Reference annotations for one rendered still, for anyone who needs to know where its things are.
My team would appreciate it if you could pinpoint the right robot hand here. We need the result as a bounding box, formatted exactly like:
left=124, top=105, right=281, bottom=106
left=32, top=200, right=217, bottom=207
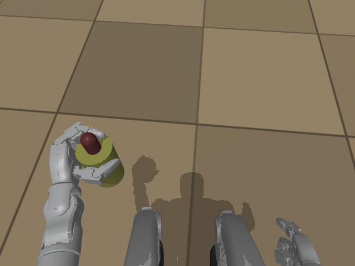
left=274, top=218, right=321, bottom=266

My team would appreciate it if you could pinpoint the left robot hand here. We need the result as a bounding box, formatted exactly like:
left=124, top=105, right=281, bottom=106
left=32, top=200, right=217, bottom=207
left=49, top=122, right=120, bottom=186

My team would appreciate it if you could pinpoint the bottle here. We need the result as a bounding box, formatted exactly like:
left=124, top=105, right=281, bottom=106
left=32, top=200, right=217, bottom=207
left=75, top=132, right=124, bottom=188

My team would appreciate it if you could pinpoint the left robot arm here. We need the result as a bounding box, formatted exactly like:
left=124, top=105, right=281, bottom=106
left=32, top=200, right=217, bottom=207
left=37, top=182, right=84, bottom=266

